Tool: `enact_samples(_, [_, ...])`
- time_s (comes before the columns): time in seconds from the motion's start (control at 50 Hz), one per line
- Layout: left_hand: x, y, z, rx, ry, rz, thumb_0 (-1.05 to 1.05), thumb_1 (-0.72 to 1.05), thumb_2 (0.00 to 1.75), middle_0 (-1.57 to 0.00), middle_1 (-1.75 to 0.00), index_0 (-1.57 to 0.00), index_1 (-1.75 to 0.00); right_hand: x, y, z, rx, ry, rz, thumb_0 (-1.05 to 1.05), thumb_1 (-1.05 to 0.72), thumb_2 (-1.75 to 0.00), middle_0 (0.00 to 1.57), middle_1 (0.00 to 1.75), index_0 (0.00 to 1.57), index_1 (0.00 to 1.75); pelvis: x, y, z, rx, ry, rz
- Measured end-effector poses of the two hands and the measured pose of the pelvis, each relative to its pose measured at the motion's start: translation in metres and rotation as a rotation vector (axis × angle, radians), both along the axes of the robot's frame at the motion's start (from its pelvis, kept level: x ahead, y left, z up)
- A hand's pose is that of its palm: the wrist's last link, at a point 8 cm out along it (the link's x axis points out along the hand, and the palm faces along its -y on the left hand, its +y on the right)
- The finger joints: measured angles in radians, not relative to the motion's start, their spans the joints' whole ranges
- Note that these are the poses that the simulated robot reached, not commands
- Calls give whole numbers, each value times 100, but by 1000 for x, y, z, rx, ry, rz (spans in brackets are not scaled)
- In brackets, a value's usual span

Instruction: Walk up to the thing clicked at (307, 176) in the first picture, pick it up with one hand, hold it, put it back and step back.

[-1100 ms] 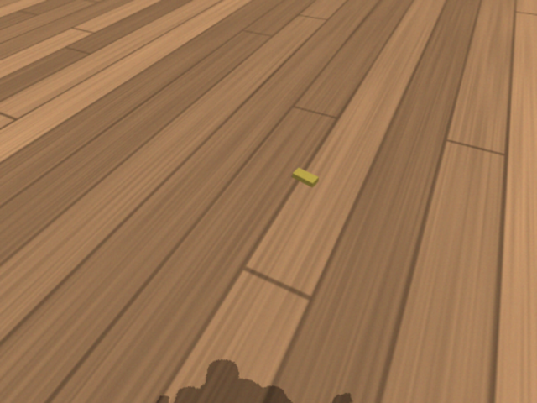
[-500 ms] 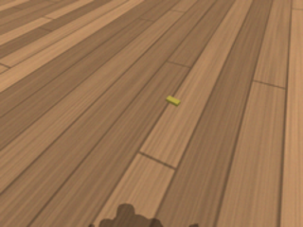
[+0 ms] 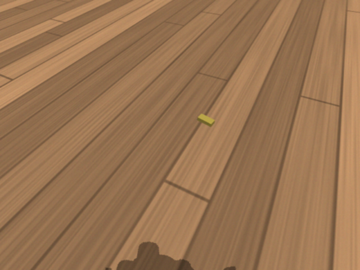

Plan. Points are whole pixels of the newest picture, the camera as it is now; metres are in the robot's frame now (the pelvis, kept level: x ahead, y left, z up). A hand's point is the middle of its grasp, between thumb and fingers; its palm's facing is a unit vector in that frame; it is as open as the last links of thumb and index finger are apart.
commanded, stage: stand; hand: left
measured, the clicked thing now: (206, 120) +1.31 -0.15 -0.77
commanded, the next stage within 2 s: walk up in 0.02 s
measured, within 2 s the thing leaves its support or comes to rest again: neither
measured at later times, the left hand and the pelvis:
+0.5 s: hand (120, 240) +0.23 +0.19 -0.14, palm faces -0.23 -0.87 -0.44, open 7.4 cm; pelvis +0.11 -0.07 -0.02, yaw -17 degrees
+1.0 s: hand (142, 147) +0.55 +0.17 -0.15, palm faces -0.46 -0.78 -0.41, open 7.4 cm; pelvis +0.34 -0.04 -0.02, yaw -27 degrees
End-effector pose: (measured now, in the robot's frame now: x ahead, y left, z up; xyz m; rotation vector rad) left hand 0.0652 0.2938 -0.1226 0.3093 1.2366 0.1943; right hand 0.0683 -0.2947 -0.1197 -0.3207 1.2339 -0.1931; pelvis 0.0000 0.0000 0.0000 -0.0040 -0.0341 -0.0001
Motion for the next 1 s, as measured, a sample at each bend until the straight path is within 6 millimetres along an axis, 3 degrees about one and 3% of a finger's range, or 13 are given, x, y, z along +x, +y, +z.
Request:
enact_samples(0.06, [1, 2, 0, -10, -5, -10, 1, 90, 90, -21, -30, -21, -29, 2, -2, 1, 7, -31, -10, 1, -91, -90, 20, 30, 20, 30, 1, 1, -2, 5, 4, -27])
enact_samples(0.14, [14, 7, 1, 11, 40, -89, 1, 90, 90, -21, -30, -21, -29, 1, -19, 4, 1, -148, -86, 1, -90, -90, 20, 30, 21, 30, 7, -2, -8, 16, 12, -105])
enact_samples(0.24, [61, -2, 15, 36, 14, -180, 1, 90, 90, -21, -30, -21, -29, -19, -52, 4, -20, -131, -153, 0, -90, -90, 20, 30, 21, 30, 27, -19, -9, 24, 5, -166])
enact_samples(0.34, [122, -24, 20, 95, -64, -258, 1, 90, 90, -21, -30, -21, -29, -24, -94, -18, -31, -91, -219, 1, -90, -90, 20, 30, 21, 30, 58, -48, -28, 24, -15, -221])
enact_samples(0.42, [151, -44, 20, 113, -137, -257, 1, 90, 90, -21, -30, -21, -29, -4, -110, -28, -23, -64, -238, 1, -91, -90, 20, 30, 20, 30, 79, -64, -33, -10, -26, -256])
enact_samples(0.52, [174, -64, 28, 91, -99, -282, 1, 90, 90, -21, -30, -21, -29, 39, -108, -13, 15, -131, -238, 1, -91, -90, 20, 30, 20, 30, 114, -70, -18, -20, -22, -301])
enact_samples(0.6, [205, -69, 27, 73, -82, -316, 1, 90, 90, -21, -30, -21, -30, 66, -103, -5, 24, -145, -249, 1, -91, -90, 20, 30, 20, 30, 148, -70, -14, -21, -11, -335])
enact_samples(0.7, [264, -61, 16, 66, -79, -366, 1, 90, 90, -21, -30, -21, -30, 101, -98, -1, -6, -132, -280, 1, -91, -90, 20, 30, 20, 30, 200, -62, -20, -33, -1, -367])
enact_samples(0.82, [364, -44, -10, 85, -76, -438, 1, 90, 90, -21, -30, -21, -30, 151, -83, 0, -76, -181, -340, 1, -91, -90, 20, 30, 20, 30, 268, -40, -38, -8, -9, -410])
enact_samples(0.92, [446, -60, 0, 62, -122, -515, 1, 90, 90, -21, -30, -21, -29, 163, -59, 12, -62, -165, -430, 1, -91, -90, 20, 30, 20, 30, 309, -39, -25, -6, -8, -447])
enact_samples(1.0, [499, -79, 13, 49, -147, -561, 1, 90, 90, -21, -30, -21, -29, 169, -48, 13, -41, -115, -464, 1, -91, -90, 20, 30, 21, 30, 343, -43, -16, 8, -3, -471])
